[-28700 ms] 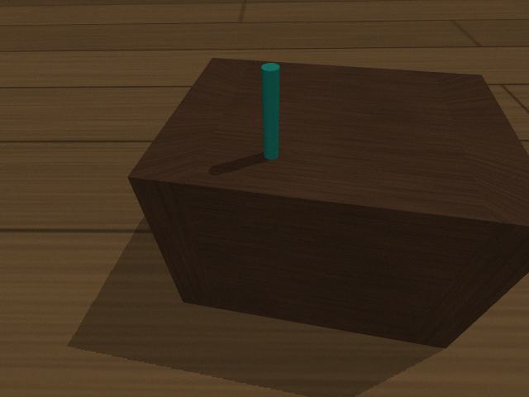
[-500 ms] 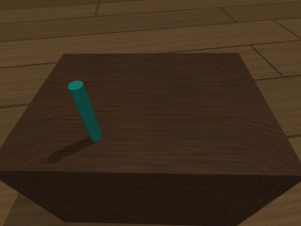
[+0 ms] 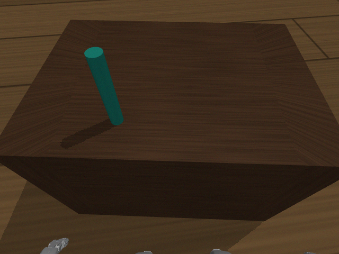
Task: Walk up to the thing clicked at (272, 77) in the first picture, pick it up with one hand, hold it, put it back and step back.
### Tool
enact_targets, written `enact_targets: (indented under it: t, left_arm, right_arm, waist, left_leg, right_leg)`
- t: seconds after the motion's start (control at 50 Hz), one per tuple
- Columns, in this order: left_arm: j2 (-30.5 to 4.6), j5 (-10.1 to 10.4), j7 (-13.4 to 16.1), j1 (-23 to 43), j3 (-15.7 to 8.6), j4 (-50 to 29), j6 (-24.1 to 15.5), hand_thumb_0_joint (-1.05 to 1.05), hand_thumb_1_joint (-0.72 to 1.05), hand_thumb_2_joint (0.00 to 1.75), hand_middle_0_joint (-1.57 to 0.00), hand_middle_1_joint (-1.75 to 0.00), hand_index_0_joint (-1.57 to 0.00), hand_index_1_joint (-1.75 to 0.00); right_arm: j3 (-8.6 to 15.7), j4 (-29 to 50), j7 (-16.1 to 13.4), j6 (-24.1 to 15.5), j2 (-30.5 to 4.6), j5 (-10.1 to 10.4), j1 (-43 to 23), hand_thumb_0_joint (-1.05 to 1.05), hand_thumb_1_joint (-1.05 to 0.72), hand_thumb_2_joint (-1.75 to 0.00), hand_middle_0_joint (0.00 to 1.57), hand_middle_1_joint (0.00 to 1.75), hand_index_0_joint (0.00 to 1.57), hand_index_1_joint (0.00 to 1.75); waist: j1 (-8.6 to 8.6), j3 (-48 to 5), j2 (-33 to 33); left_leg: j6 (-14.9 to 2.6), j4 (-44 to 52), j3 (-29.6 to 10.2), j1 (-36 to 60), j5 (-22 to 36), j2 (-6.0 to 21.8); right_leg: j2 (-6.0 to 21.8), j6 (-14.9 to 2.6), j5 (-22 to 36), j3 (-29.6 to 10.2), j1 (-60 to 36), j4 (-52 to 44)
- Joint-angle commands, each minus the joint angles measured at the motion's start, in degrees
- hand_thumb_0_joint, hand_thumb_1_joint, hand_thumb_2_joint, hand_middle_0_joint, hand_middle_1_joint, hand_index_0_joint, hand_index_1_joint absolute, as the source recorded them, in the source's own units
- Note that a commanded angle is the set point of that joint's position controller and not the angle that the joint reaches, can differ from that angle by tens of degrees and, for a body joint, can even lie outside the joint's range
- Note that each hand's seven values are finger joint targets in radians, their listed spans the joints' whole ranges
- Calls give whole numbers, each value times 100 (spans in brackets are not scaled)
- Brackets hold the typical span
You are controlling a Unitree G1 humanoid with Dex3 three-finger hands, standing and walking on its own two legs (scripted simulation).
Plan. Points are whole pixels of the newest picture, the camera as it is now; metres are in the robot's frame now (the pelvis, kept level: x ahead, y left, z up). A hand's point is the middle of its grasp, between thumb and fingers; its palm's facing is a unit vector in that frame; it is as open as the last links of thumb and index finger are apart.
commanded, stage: step back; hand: left
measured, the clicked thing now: (107, 92) +0.51 +0.18 +0.06
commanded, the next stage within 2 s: none
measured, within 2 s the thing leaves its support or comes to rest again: neither
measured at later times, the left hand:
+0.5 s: hand out of the picture +0.02 +0.28 -0.15, palm faces -0.11 -0.91 -0.39, open 7.4 cm
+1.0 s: hand out of the picture -0.10 +0.30 -0.14, palm faces -0.02 -0.93 -0.36, open 7.4 cm
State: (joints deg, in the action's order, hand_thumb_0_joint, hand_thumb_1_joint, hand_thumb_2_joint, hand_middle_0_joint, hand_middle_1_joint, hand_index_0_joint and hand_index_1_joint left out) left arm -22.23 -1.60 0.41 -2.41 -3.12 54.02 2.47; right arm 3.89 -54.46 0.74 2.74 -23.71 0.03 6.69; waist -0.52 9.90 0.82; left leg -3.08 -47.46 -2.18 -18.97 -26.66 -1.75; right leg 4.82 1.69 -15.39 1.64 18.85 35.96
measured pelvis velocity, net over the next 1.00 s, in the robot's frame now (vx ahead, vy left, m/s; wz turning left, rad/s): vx -0.23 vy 0.03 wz -0.03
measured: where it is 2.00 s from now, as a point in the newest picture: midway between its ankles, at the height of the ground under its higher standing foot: outside the picture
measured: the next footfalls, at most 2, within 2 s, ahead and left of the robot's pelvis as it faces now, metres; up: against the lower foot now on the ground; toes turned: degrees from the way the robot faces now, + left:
right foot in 0.48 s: -0.08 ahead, -0.10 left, +0.00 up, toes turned -3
left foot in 0.82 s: -0.15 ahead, +0.15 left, +0.00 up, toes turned -3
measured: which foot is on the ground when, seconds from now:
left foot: down 0.00-0.52, up 0.54-0.80, down 0.82-1.00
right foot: down 0.00-0.04, up 0.06-0.46, down 0.48-0.84, up 0.86-1.00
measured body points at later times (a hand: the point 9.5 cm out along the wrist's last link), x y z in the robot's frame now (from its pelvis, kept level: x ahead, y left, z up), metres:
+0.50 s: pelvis -0.10 +0.02 -0.01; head -0.04 +0.01 +0.44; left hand +0.03 +0.33 -0.12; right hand -0.01 -0.30 -0.12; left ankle -0.02 +0.12 -0.72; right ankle -0.12 -0.10 -0.73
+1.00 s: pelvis -0.23 +0.03 +0.01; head -0.17 +0.06 +0.45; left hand -0.10 +0.35 -0.12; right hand -0.15 -0.28 -0.10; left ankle -0.19 +0.15 -0.72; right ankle -0.25 -0.11 -0.64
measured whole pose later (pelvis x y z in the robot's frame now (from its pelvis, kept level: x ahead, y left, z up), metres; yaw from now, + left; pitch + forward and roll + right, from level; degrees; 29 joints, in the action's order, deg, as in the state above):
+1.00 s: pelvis -0.23 +0.03 +0.01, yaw -2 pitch -2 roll -1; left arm -23.2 -0.5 0.4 -7.8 -4.8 45.9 4.1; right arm 2.0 -49.6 -0.5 1.0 -20.5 -2.1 9.8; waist 0.3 9.5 2.4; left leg -1.0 -34.2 -1.5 -16.7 -15.5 0.8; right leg -6.4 -0.1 -29.4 -7.6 27.3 68.2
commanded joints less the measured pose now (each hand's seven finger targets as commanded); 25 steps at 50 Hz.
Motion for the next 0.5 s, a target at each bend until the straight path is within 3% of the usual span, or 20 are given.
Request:
enact_targets:
  t: [0.0, 0.02, 0.04, 0.06, 0.1, 0.12, 0.14, 0.22, 0.26, 0.3, 0.38, 0.4, 0.42, 0.44, 0.46, 0.48]
  left_arm:
    - [-1164, 83, 88, 347, -277, -759, 17, 0, 90, 90, -20, -30, -20, -30]
    - [-768, 142, 117, 197, -222, -850, 45, 0, 90, 90, -20, -30, -20, -30]
    - [-982, 95, 183, 166, -291, -810, 84, 0, 90, 90, -20, -30, -20, -30]
    - [-1088, 70, 228, 252, -312, -711, 101, 0, 90, 90, -20, -30, -20, -30]
    - [-1095, 143, 234, -192, -299, -571, 98, 0, 90, 90, -20, -30, -20, -30]
    - [-1092, 162, 214, -353, -303, -550, 84, 0, 90, 90, -20, -30, -20, -30]
    - [-1150, 141, 196, -409, -326, -561, 64, 0, 90, 90, -20, -30, -20, -30]
    - [-1027, 82, 141, -195, -322, -843, 0, 0, 90, 90, -20, -30, -20, -30]
    - [-988, 79, 116, -188, -341, -908, -6, 0, 90, 90, -20, -30, -20, -30]
    - [-982, 78, 95, -394, -363, -891, -3, 0, 90, 90, -20, -30, -20, -30]
    - [-967, 49, 26, -793, -405, -790, -32, 0, 90, 90, -20, -30, -20, -30]
    - [-933, 36, 5, -908, -406, -755, -41, 0, 90, 90, -20, -30, -20, -30]
    - [-880, 32, -8, -1232, -421, -634, -52, 0, 90, 90, -20, -30, -20, -30]
    - [-923, 10, -6, -1415, -441, -554, -82, 0, 90, 90, -20, -30, -20, -30]
    - [-1197, -63, -3, -1315, -508, -622, -110, 0, 90, 90, -20, -30, -20, -30]
    - [-1630, -24, -24, -1069, -614, -788, -120, 0, 90, 90, -20, -30, -20, -30]
  right_arm:
    - [353, 195, -98, -157, -1151, -191, 830, 0, -90, -90, 20, 30, 20, 30]
    - [440, 325, -111, -222, -1632, -311, 717, 0, -90, -90, 20, 30, 20, 30]
    - [501, 441, -97, -239, -2035, -197, 579, 0, -90, -90, 20, 30, 20, 30]
    - [500, 506, -118, -246, -1990, -180, 454, 0, -90, -90, 20, 30, 20, 30]
    - [361, 624, -223, -250, -1412, -197, -162, 0, -90, -90, 20, 30, 20, 30]
    - [316, 669, -257, -249, -1297, -208, -146, 0, -90, -90, 20, 30, 20, 30]
    - [302, 700, -285, -256, -1210, -179, -62, 0, -90, -90, 20, 30, 20, 30]
    - [302, 688, -333, -250, -1113, -135, 492, 0, -90, -90, 20, 30, 20, 30]
    - [319, 715, -337, -234, -1195, -125, 579, 0, -90, -90, 20, 30, 20, 30]
    - [310, 824, -318, -225, -1261, -132, 484, 0, -90, -90, 20, 30, 20, 30]
    - [313, 977, -260, -186, -1352, -142, 172, 0, -90, -90, 20, 30, 20, 30]
    - [310, 995, -246, -173, -1349, -132, 123, 0, -90, -90, 20, 30, 20, 30]
    - [311, 1015, -228, -155, -1405, -110, -36, 0, -90, -90, 20, 30, 20, 30]
    - [276, 1013, -211, -136, -1337, -76, -136, 0, -90, -90, 20, 30, 20, 30]
    - [220, 1024, -204, -130, -1164, -37, -44, 0, -90, -90, 20, 30, 20, 30]
    - [167, 1091, -200, -137, -922, 13, -131, 0, -90, -90, 20, 30, 20, 30]
  waist:
    - [-183, -1104, -255]
    - [-29, -1028, -1486]
    - [-169, -1343, -1222]
    - [-219, -1367, -1068]
    - [203, -1330, -770]
    - [251, -1265, -953]
    - [194, -1284, -981]
    - [-155, -1285, -703]
    - [-251, -1234, -768]
    - [-210, -1256, -853]
    - [-68, -1449, -924]
    - [-14, -1456, -891]
    - [183, -1450, -976]
    - [275, -1417, -870]
    - [190, -1271, -254]
    - [211, -903, 823]
  left_leg:
    - [15, 2352, -572, 551, 2617, 615]
    - [-293, 2669, -2249, 976, 4217, 1660]
    - [-930, 2624, -2712, 804, 4726, 2175]
    - [-1007, 2690, -2845, 664, 4442, 2207]
    - [-884, 2226, -1641, 1399, 4438, 1682]
    - [-846, 2146, -1382, 1375, 4462, 1574]
    - [-944, 2076, -1384, 1529, 4548, 1620]
    - [-1049, 1854, -1227, 2255, 5074, 1627]
    - [-1076, 1875, -1187, 2164, 4925, 1659]
    - [-1094, 1977, -1232, 1924, 4484, 1735]
    - [-990, 2030, -1210, 1325, 3161, 1737]
    - [-883, 1965, -1105, 1158, 2935, 1647]
    - [-750, 1846, -1007, 788, 2799, 1622]
    - [-537, 1698, -869, 411, 2509, 1470]
    - [-204, 1385, -670, -254, 1830, 1088]
    - [183, 471, -230, -963, 364, 69]
  right_leg:
    - [250, -707, 1130, -541, -157, 850]
    - [-800, -424, -1439, -429, 863, 1835]
    - [-1100, -351, -2392, -1134, 759, 2484]
    - [-1201, -360, -2440, -1553, 729, 2987]
    - [-1064, -358, -1666, -1571, 1283, 3499]
    - [-1042, -301, -1470, -1479, 1268, 3546]
    - [-992, -215, -1415, -1332, 1237, 3599]
    - [-945, -13, -1453, -1168, 1328, 2674]
    - [-908, -12, -1394, -1045, 1117, 2147]
    - [-846, -42, -1357, -885, 767, 1773]
    - [-617, -181, -1096, -479, -47, 645]
    - [-608, -251, -847, -385, -277, 196]
    - [-571, -346, -337, -252, -717, -377]
    - [-529, -427, 129, -280, -1074, -814]
    - [-75, -641, 92, -1084, -1200, -1095]
    - [872, -1310, 69, -2477, -824, -1580]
